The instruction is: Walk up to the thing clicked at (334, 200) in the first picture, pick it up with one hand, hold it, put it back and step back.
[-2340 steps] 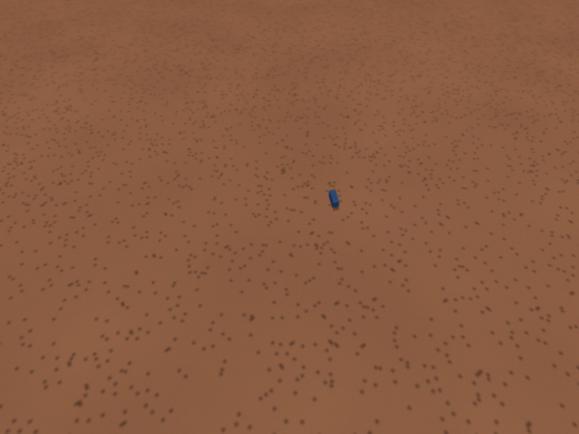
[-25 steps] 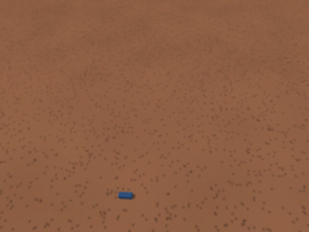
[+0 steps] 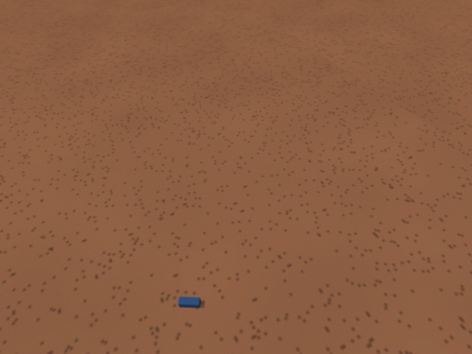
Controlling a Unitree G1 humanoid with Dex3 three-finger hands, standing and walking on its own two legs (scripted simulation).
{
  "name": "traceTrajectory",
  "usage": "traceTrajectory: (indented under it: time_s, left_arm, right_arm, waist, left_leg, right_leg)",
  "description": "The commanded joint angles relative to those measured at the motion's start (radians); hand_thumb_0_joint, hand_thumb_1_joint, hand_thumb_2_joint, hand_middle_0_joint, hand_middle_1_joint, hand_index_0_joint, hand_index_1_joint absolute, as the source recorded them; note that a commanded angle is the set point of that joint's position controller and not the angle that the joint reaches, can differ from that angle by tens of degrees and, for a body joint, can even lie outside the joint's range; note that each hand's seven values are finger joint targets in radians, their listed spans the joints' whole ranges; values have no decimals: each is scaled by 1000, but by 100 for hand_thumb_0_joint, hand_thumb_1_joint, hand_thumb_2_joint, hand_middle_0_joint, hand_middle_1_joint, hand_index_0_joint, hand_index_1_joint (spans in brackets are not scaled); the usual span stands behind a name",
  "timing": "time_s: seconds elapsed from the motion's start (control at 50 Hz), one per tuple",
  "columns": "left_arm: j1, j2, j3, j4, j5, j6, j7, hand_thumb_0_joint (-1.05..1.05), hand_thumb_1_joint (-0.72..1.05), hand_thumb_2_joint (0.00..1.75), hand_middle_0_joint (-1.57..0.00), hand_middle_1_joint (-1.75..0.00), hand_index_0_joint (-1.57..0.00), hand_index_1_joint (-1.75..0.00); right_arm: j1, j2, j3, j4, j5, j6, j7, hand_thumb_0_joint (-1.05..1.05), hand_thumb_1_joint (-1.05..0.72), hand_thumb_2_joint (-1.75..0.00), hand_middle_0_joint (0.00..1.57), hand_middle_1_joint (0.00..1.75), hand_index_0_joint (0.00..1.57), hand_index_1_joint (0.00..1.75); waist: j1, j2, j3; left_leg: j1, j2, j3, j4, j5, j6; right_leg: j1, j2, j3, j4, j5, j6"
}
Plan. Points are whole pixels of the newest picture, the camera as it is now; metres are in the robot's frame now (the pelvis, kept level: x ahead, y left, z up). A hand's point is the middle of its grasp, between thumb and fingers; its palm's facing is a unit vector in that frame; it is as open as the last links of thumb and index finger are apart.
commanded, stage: stand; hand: left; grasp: from above
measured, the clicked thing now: (189, 302) +0.46 +0.23 -0.76
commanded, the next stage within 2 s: step back in 0.04 s
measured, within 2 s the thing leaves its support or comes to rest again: neither
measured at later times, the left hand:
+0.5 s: hand out of the picture +0.08 +0.33 -0.18, palm faces -0.04 -0.94 -0.33, open 7.4 cm
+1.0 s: hand out of the picture -0.02 +0.34 -0.15, palm faces -0.03 -0.92 -0.40, open 7.4 cm
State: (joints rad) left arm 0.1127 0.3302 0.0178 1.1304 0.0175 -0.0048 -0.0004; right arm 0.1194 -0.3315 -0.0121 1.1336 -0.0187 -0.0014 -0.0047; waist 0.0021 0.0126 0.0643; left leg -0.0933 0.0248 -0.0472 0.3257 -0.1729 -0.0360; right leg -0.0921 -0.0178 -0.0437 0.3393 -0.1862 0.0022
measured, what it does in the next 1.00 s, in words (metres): walks backwards: left foot, then right foot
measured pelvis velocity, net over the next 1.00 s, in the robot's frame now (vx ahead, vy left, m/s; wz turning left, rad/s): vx -0.15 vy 0.09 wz -0.05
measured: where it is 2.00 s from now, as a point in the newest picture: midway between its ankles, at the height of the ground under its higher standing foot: outside the picture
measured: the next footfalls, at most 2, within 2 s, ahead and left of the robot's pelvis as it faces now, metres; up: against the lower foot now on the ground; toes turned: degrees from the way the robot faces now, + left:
left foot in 0.32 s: -0.03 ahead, +0.15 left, +0.00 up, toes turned -1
right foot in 0.74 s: -0.07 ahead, -0.02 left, +0.00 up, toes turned +0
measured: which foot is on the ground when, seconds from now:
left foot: down 0.00-0.12, up 0.14-0.30, down 0.32-0.82, up 0.84-1.00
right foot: down 0.00-0.34, up 0.36-0.72, down 0.74-1.00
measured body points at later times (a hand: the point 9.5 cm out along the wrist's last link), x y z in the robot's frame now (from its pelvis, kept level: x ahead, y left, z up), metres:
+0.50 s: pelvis -0.06 +0.08 -0.01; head +0.03 +0.11 +0.42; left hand +0.09 +0.38 -0.16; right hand -0.02 -0.24 -0.13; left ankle -0.07 +0.15 -0.75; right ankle -0.07 -0.08 -0.69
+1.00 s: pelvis -0.15 +0.09 -0.01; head -0.08 +0.08 +0.43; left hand -0.02 +0.39 -0.13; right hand -0.05 -0.23 -0.14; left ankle -0.19 +0.23 -0.68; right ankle -0.11 -0.02 -0.75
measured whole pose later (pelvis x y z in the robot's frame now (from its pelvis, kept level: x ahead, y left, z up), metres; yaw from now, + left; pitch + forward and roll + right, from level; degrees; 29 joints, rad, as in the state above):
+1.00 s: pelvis -0.15 +0.09 -0.01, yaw -3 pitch -1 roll +2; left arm 0.13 0.36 0.08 0.81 0.03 0.05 0.01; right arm 0.12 -0.38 -0.05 0.88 0.00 0.04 -0.02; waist 0.03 -0.03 0.17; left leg -0.38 -0.12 -0.12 1.07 -0.53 0.00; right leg -0.32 0.01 0.05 0.58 -0.24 -0.04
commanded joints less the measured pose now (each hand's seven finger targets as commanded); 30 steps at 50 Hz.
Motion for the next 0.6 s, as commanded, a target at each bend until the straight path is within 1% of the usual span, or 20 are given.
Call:
traceTrajectory:
  time_s: [0.0, 0.02, 0.06, 0.08, 0.12, 0.14, 0.18, 0.24, 0.26, 0.28, 0.3, 0.32, 0.34, 0.36, 0.38, 0.42, 0.44, 0.5, 0.54, 0.58]
  left_arm:
    - [-43, 210, 41, -63, -5, -23, 13, 0, 90, 90, -20, -30, -20, -30]
    - [-36, 293, 98, -68, -20, -13, 18, 0, 90, 90, -20, -30, -20, -30]
    - [-10, 298, 109, -95, -23, -8, 23, 0, 90, 90, -20, -30, -20, -30]
    - [-23, 311, 114, -120, -20, -9, 25, 0, 90, 90, -20, -30, -20, -30]
    - [-79, 307, 120, -175, -2, -7, 29, 0, 90, 90, -20, -30, -20, -30]
    - [-93, 310, 124, -202, 9, -4, 28, 0, 90, 90, -20, -30, -20, -30]
    - [-169, 302, 120, -243, 13, 1, 31, 0, 90, 90, -20, -30, -20, -30]
    - [-156, 285, 107, -275, 15, 13, 34, 0, 90, 90, -20, -30, -20, -30]
    - [-141, 277, 102, -283, 6, 21, 34, 0, 90, 90, -20, -30, -20, -30]
    - [-135, 267, 96, -292, -5, 31, 31, 0, 90, 90, -20, -30, -20, -30]
    - [-104, 221, 90, -301, -19, 44, 28, 0, 90, 90, -20, -30, -20, -30]
    - [-89, 170, 82, -315, -25, 49, 32, 0, 90, 90, -20, -30, -20, -30]
    - [-65, 190, 86, -297, -18, 59, 41, 0, 90, 90, -20, -30, -20, -30]
    - [-72, 204, 84, -295, -13, 60, 50, 0, 90, 90, -20, -30, -20, -30]
    - [-92, 223, 90, -291, -7, 60, 53, 0, 90, 90, -20, -30, -20, -30]
    - [-44, 222, 91, -286, -24, 62, 48, 0, 90, 90, -20, -30, -20, -30]
    - [-8, 222, 90, -286, -25, 62, 47, 0, 90, 90, -20, -30, -20, -30]
    - [-21, 217, 92, -295, -11, 54, 43, 0, 90, 90, -20, -30, -20, -30]
    - [-30, 213, 92, -312, -11, 50, 40, 0, 90, 90, -20, -30, -20, -30]
    - [-26, 217, 97, -316, -9, 51, 39, 0, 90, 90, -20, -30, -20, -30]
  right_arm:
    - [-39, -201, -33, -58, 4, -21, -8, 0, -90, -90, 20, 30, 20, 30]
    - [-78, -255, -50, -82, 5, -2, -3, 0, -90, -90, 20, 30, 20, 30]
    - [-39, -211, -48, -105, 16, 8, -2, 0, -90, -90, 20, 30, 20, 30]
    - [-10, -203, -49, -112, 20, 14, -2, 0, -90, -90, 20, 30, 20, 30]
    - [32, -210, -68, -132, 13, 33, 1, 0, -90, -90, 20, 30, 20, 30]
    - [51, -224, -74, -148, 13, 39, 4, 0, -90, -90, 20, 30, 20, 30]
    - [101, -221, -81, -162, 19, 47, 9, 0, -90, -90, 20, 30, 20, 30]
    - [106, -224, -81, -184, 19, 39, 5, 0, -90, -90, 20, 30, 20, 30]
    - [110, -216, -80, -186, 13, 30, 2, 0, -90, -90, 20, 30, 20, 30]
    - [119, -211, -83, -190, 4, 20, -2, 0, -90, -90, 20, 30, 20, 30]
    - [98, -251, -98, -198, -15, 11, -7, 0, -90, -90, 20, 30, 20, 30]
    - [105, -325, -116, -211, -28, 6, -12, 0, -90, -90, 20, 30, 20, 30]
    - [95, -335, -115, -213, -20, 8, -14, 0, -90, -90, 20, 30, 20, 30]
    - [95, -380, -125, -240, -12, 9, -16, 0, -90, -90, 20, 30, 20, 30]
    - [54, -351, -123, -246, -9, 9, -23, 0, -90, -90, 20, 30, 20, 30]
    - [-19, -291, -103, -269, -14, 9, -37, 0, -90, -90, 20, 30, 20, 30]
    - [-15, -265, -99, -277, -7, 7, -43, 0, -90, -90, 20, 30, 20, 30]
    - [37, -244, -101, -276, -2, 9, -52, 0, -90, -90, 20, 30, 20, 30]
    - [53, -240, -103, -281, 0, 11, -54, 0, -90, -90, 20, 30, 20, 30]
    - [64, -253, -108, -288, 0, 12, -52, 0, -90, -90, 20, 30, 20, 30]
  waist:
    - [0, -9, -42]
    - [3, -27, 84]
    - [-4, -78, 31]
    - [-11, -112, -7]
    - [-20, -176, -68]
    - [-24, -179, -88]
    - [-63, -207, -104]
    - [-38, -192, -138]
    - [-39, -162, -141]
    - [-50, -107, -135]
    - [-23, 47, -143]
    - [-13, 237, -138]
    - [-7, 136, -141]
    - [-53, 212, -144]
    - [-45, 166, -126]
    - [4, 161, -131]
    - [17, 143, -147]
    - [-21, 103, -138]
    - [-38, 91, -96]
    - [-51, 90, -94]
  left_leg:
    - [-34, 90, -63, -56, 75, 45]
    - [-143, 57, -55, 76, 190, 70]
    - [-144, -8, 8, 229, 128, 58]
    - [-142, -44, 32, 328, 25, 51]
    - [-177, -72, 6, 561, -330, 67]
    - [-177, -57, -24, 617, -359, 78]
    - [-176, -22, -57, 619, -344, 92]
    - [-202, -12, -16, 400, -236, 78]
    - [-188, -14, 9, 229, -127, 75]
    - [-146, -2, 14, 61, 96, 67]
    - [-64, 77, -104, 39, 396, 61]
    - [76, 204, -293, 70, 713, 91]
    - [94, 236, -281, 136, 797, 148]
    - [9, 283, -354, 91, 723, 157]
    - [10, 253, -311, 80, 665, 136]
    - [82, 163, -172, 136, 710, 89]
    - [148, 152, -151, 154, 696, 80]
    - [181, 158, -149, 166, 668, 98]
    - [156, 156, -135, 151, 642, 90]
    - [142, 188, -162, 143, 585, 120]
  right_leg:
    - [-7, -107, 92, -77, 33, -18]
    - [-87, -108, 114, -11, 204, -32]
    - [-82, -175, 167, -25, 298, -101]
    - [-84, -235, 213, -32, 348, -153]
    - [-115, -337, 278, -20, 379, -254]
    - [-142, -357, 284, 2, 378, -273]
    - [-171, -331, 228, 50, 369, -238]
    - [-74, -268, 188, 166, 389, -181]
    - [-41, -231, 164, 231, 369, -145]
    - [-42, -188, 127, 306, 344, -109]
    - [-131, -77, 81, 437, 192, -66]
    - [-370, 78, 102, 555, -336, -44]
    - [-404, 112, 179, 646, -440, -41]
    - [-383, 119, 234, 682, -482, -31]
    - [-391, 114, 257, 713, -424, -38]
    - [-439, 108, 263, 753, -306, -36]
    - [-454, 103, 237, 745, -252, -36]
    - [-424, 91, 198, 665, -253, -3]
    - [-405, 88, 183, 582, -250, 4]
    - [-365, 69, 169, 501, -256, 2]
